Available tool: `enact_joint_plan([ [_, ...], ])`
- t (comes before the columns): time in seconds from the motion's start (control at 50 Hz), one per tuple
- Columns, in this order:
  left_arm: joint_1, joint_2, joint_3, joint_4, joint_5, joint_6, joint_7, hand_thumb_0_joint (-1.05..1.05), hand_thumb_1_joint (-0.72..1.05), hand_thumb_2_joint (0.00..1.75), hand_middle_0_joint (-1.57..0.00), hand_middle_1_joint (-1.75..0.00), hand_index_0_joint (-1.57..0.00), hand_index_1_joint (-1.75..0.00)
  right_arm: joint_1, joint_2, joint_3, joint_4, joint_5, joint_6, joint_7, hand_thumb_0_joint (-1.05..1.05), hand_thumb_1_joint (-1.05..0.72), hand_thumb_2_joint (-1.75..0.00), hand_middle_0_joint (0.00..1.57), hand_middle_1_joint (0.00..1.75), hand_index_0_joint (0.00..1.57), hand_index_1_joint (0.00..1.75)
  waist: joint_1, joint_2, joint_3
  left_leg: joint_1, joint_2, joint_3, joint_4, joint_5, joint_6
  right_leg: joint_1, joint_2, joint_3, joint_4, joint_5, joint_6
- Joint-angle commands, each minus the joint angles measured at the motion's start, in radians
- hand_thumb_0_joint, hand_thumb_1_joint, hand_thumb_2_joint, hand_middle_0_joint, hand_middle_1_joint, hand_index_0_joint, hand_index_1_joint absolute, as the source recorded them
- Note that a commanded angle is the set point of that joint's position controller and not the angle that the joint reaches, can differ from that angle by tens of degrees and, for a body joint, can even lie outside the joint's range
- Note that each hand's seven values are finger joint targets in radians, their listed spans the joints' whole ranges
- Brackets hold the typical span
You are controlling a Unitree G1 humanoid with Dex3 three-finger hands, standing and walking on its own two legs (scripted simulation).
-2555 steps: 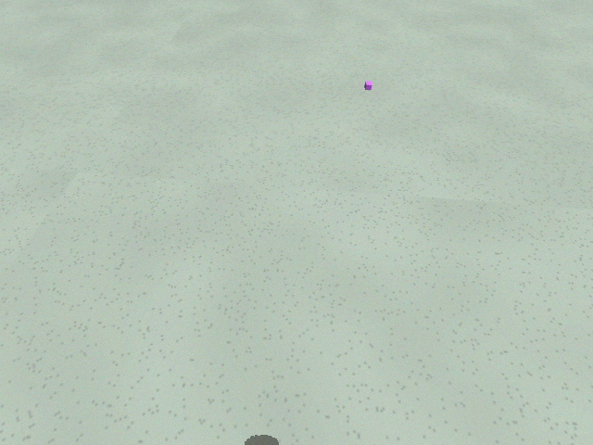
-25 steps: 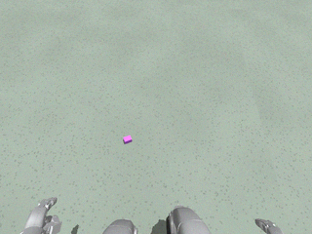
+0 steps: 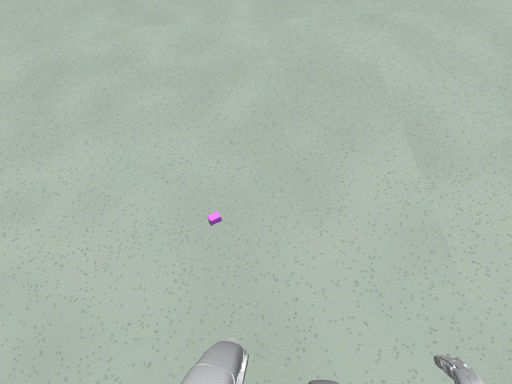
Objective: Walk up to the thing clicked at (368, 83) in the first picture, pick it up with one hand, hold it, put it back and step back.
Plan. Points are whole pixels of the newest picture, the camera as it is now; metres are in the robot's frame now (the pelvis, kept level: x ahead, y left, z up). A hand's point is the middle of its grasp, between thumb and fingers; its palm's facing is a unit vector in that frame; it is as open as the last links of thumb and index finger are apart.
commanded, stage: step back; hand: left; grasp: from above
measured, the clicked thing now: (214, 218) +0.83 +0.28 -0.75
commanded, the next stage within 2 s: stand in 1.72 s
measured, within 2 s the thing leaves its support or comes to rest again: neither
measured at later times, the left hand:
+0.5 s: hand out of the picture -0.09 +0.26 -0.16, palm faces +0.06 -0.93 -0.37, open 7.4 cm
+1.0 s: hand out of the picture -0.23 +0.27 -0.14, palm faces +0.08 -0.90 -0.42, open 7.4 cm
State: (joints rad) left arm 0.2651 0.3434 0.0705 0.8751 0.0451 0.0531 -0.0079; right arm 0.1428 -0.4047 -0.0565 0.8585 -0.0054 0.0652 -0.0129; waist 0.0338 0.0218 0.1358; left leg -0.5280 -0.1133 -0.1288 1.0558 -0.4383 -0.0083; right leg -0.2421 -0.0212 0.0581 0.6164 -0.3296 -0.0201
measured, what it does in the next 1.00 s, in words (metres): walks backwards: left foot, then right foot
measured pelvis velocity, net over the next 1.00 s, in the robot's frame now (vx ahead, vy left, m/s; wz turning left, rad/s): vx -0.26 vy -0.02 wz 0.10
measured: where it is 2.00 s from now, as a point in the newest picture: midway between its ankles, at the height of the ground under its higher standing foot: outside the picture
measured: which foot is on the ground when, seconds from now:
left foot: up 0.00-0.22, down 0.24-0.60, up 0.62-0.86, down 0.88-1.00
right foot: down 0.00-0.26, up 0.28-0.56, down 0.58-0.92, up 0.94-1.00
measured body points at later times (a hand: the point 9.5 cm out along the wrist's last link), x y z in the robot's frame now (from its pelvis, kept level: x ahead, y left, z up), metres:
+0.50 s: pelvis -0.17 -0.01 +0.00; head -0.12 +0.01 +0.44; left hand -0.09 +0.30 -0.13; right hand -0.02 -0.31 -0.11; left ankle -0.12 +0.11 -0.73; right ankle -0.21 -0.15 -0.68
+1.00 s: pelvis -0.26 -0.02 +0.00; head -0.25 -0.02 +0.45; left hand -0.23 +0.32 -0.11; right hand -0.20 -0.32 -0.13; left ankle -0.28 +0.11 -0.73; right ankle -0.24 -0.14 -0.71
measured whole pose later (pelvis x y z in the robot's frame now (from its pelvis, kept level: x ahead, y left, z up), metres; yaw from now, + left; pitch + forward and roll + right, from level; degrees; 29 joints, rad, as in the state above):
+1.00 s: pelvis -0.26 -0.02 +0.00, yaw +6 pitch -3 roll +2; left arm 0.23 0.41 0.07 0.96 0.04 0.02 -0.01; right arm 0.28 -0.35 -0.05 0.98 -0.04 -0.01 0.03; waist 0.00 -0.03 0.06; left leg -0.19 -0.03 -0.03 0.54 -0.32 0.02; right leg -0.36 -0.04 0.02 0.85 -0.47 -0.02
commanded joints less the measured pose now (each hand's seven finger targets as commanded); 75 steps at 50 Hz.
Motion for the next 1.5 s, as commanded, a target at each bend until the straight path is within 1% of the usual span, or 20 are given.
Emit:
enact_joint_plan([
  [0.0,-0.158,0.257,0.083,-0.153,0.000,-0.042,0.031,0.00,0.90,0.90,-0.20,-0.30,-0.20,-0.30,0.065,-0.160,-0.039,-0.056,-0.003,-0.035,-0.024,0.00,-0.90,-0.90,0.20,0.30,0.20,0.30,-0.043,-0.185,-0.093,0.039,-0.041,-0.023,0.164,0.011,-0.013,-0.056,-0.147,0.092,-0.200,0.356,-0.129],
  [0.12,-0.052,0.251,0.080,-0.157,-0.006,-0.026,0.055,0.00,0.90,0.90,-0.20,-0.30,-0.20,-0.30,0.047,-0.141,-0.031,-0.082,-0.016,-0.052,-0.025,0.00,-0.90,-0.90,0.20,0.30,0.20,0.30,0.031,-0.228,-0.190,0.032,0.082,0.048,-0.265,-0.109,-0.014,0.275,-0.265,0.168,-0.093,0.588,-0.195],
  [0.2,-0.139,0.256,0.058,-0.183,-0.025,-0.004,0.044,0.00,0.90,0.90,-0.20,-0.30,-0.20,-0.30,0.166,-0.158,-0.053,-0.025,-0.022,-0.059,-0.018,0.00,-0.90,-0.90,0.20,0.30,0.20,0.30,-0.034,-0.152,-0.241,0.308,0.099,0.097,-0.689,0.313,0.031,0.126,-0.183,0.087,0.060,0.486,-0.096],
  [0.24,-0.114,0.189,0.039,-0.195,-0.041,-0.001,0.040,0.00,0.90,0.90,-0.20,-0.30,-0.20,-0.30,0.096,-0.299,-0.083,-0.057,-0.043,-0.052,-0.013,0.00,-0.90,-0.90,0.20,0.30,0.20,0.30,-0.011,0.184,-0.219,0.449,0.409,-0.305,-0.687,0.632,0.179,-0.243,0.067,-0.054,0.314,-0.120,-0.003],
  [0.28,-0.193,0.250,0.061,-0.182,-0.032,0.002,0.056,0.00,0.90,0.90,-0.20,-0.30,-0.20,-0.30,0.022,-0.341,-0.086,-0.078,-0.037,-0.058,-0.016,0.00,-0.90,-0.90,0.20,0.30,0.20,0.30,-0.060,0.192,-0.132,0.153,0.547,-0.399,-0.721,0.589,0.341,-0.146,0.053,0.112,0.583,-0.334,0.010],
  [0.34,-0.108,0.232,0.062,-0.130,-0.046,0.004,0.041,0.00,0.90,0.90,-0.20,-0.30,-0.20,-0.30,-0.068,-0.213,-0.045,-0.101,-0.043,-0.054,-0.021,0.00,-0.90,-0.90,0.20,0.30,0.20,0.30,0.011,0.087,-0.124,0.227,0.341,-0.069,-0.639,0.652,0.232,-0.205,0.121,0.119,0.689,-0.179,0.001],
  [0.54,0.032,0.201,0.046,-0.010,-0.018,-0.073,0.036,0.00,0.90,0.90,-0.20,-0.30,-0.20,-0.30,-0.022,-0.228,-0.057,-0.079,-0.021,-0.013,0.005,0.00,-0.90,-0.90,0.20,0.30,0.20,0.30,-0.013,0.152,-0.258,0.368,0.286,0.012,-0.428,0.362,0.167,0.088,0.055,-0.083,-0.293,0.062,0.004],
  [0.58,0.033,0.335,0.083,-0.006,0.008,-0.085,0.037,0.00,0.90,0.90,-0.20,-0.30,-0.20,-0.30,-0.014,-0.127,-0.025,-0.106,-0.011,-0.017,0.008,0.00,-0.90,-0.90,0.20,0.30,0.20,0.30,-0.013,-0.177,-0.203,-0.051,0.106,0.065,-0.232,-0.036,0.049,0.208,-0.192,0.376,-0.276,-0.029,-0.086],
  [0.6,-0.050,0.433,0.098,-0.045,0.009,-0.079,0.040,0.00,0.90,0.90,-0.20,-0.30,-0.20,-0.30,-0.097,-0.163,-0.043,-0.120,-0.020,-0.012,-0.006,0.00,-0.90,-0.90,0.20,0.30,0.20,0.30,0.044,-0.229,-0.138,0.039,0.091,-0.036,-0.098,-0.151,0.005,-0.120,-0.400,0.559,-0.356,-0.177,-0.257],
  [0.62,-0.138,0.417,0.093,-0.063,0.004,-0.079,0.044,0.00,0.90,0.90,-0.20,-0.30,-0.20,-0.30,-0.093,-0.210,-0.066,-0.096,-0.019,-0.011,-0.006,0.00,-0.90,-0.90,0.20,0.30,0.20,0.30,0.012,-0.213,-0.038,0.119,0.127,-0.092,-0.001,-0.106,0.001,-0.297,-0.420,0.572,-0.393,-0.251,-0.274],
  [0.68,-0.194,0.284,0.063,-0.055,-0.003,-0.091,0.044,0.00,0.90,0.90,-0.20,-0.30,-0.20,-0.30,-0.005,-0.166,-0.045,-0.028,-0.003,-0.027,0.007,0.00,-0.90,-0.90,0.20,0.30,0.20,0.30,-0.053,-0.110,-0.035,0.086,0.042,-0.043,0.007,0.025,0.003,-0.130,-0.200,0.187,-0.254,0.046,-0.163],
  [0.76,-0.077,0.301,0.071,-0.028,0.013,-0.093,0.027,0.00,0.90,0.90,-0.20,-0.30,-0.20,-0.30,-0.031,-0.158,-0.039,-0.027,-0.023,-0.052,0.020,0.00,-0.90,-0.90,0.20,0.30,0.20,0.30,0.026,-0.193,-0.054,0.075,0.078,0.047,-0.258,-0.028,-0.014,-0.011,-0.157,0.197,-0.292,-0.337,-0.133],
  [0.84,-0.105,0.310,0.069,-0.028,0.002,-0.071,0.012,0.00,0.90,0.90,-0.20,-0.30,-0.20,-0.30,0.067,-0.150,-0.050,0.024,-0.029,-0.088,0.025,0.00,-0.90,-0.90,0.20,0.30,0.20,0.30,-0.021,-0.207,-0.113,0.328,0.088,0.135,-0.696,0.048,0.011,-0.017,-0.180,0.144,-0.180,-0.208,-0.124],
  [0.86,-0.068,0.255,0.049,-0.024,-0.001,-0.064,0.011,0.00,0.90,0.90,-0.20,-0.30,-0.20,-0.30,0.098,-0.158,-0.063,0.043,-0.036,-0.100,0.018,0.00,-0.90,-0.90,0.20,0.30,0.20,0.30,-0.027,-0.125,-0.143,0.447,0.092,0.077,-0.747,0.108,0.021,-0.067,-0.133,0.088,-0.047,-0.103,-0.089],
  [0.9,-0.067,0.161,0.023,-0.040,-0.024,-0.067,0.008,0.00,0.90,0.90,-0.20,-0.30,-0.20,-0.30,0.114,-0.277,-0.091,0.031,-0.050,-0.112,0.011,0.00,-0.90,-0.90,0.20,0.30,0.20,0.30,-0.036,0.142,-0.139,0.589,0.411,-0.454,-0.842,-0.191,0.168,-0.424,0.044,-0.108,0.263,-0.199,0.000],
  [0.94,-0.156,0.296,0.058,-0.030,-0.012,-0.075,0.008,0.00,0.90,0.90,-0.20,-0.30,-0.20,-0.30,0.081,-0.323,-0.096,0.033,-0.031,-0.111,0.016,0.00,-0.90,-0.90,0.20,0.30,0.20,0.30,-0.055,0.080,-0.002,0.283,0.467,-0.462,-0.869,-0.352,0.272,-0.307,-0.048,0.009,0.333,-0.209,-0.009],
  [1.14,-0.005,0.219,0.059,0.058,-0.017,-0.105,0.000,0.00,0.90,0.90,-0.20,-0.30,-0.20,-0.30,0.024,-0.182,-0.045,0.006,-0.016,-0.093,0.018,0.00,-0.90,-0.90,0.20,0.30,0.20,0.30,0.027,0.109,-0.110,0.150,0.238,-0.004,-0.538,0.142,0.122,0.166,0.054,-0.139,-0.140,0.077,-0.005],
  [1.22,-0.063,0.380,0.093,0.019,-0.001,-0.112,0.014,0.00,0.90,0.90,-0.20,-0.30,-0.20,-0.30,0.106,-0.179,-0.042,0.024,-0.017,-0.075,-0.010,0.00,-0.90,-0.90,0.20,0.30,0.20,0.30,0.019,-0.147,-0.079,0.013,0.102,-0.011,-0.044,-0.192,0.026,0.032,-0.412,0.549,-0.400,-0.344,-0.234],
  [1.3,-0.132,0.282,0.060,0.017,-0.021,-0.128,0.020,0.00,0.90,0.90,-0.20,-0.30,-0.20,-0.30,0.148,-0.152,-0.031,0.083,-0.012,-0.081,0.000,0.00,-0.90,-0.90,0.20,0.30,0.20,0.30,-0.029,-0.103,-0.061,0.071,0.128,-0.034,-0.101,-0.007,0.024,0.002,-0.234,0.209,-0.329,-0.005,-0.136],
  [1.48,-0.145,0.275,0.044,0.024,-0.034,-0.105,0.028,0.00,0.90,0.90,-0.20,-0.30,-0.20,-0.30,0.099,-0.121,-0.023,0.098,-0.019,-0.082,-0.001,0.00,-0.90,-0.90,0.20,0.30,0.20,0.30,-0.024,-0.175,-0.170,0.260,0.113,0.170,-0.499,0.161,0.018,0.071,-0.208,0.027,-0.079,0.626,-0.111],
])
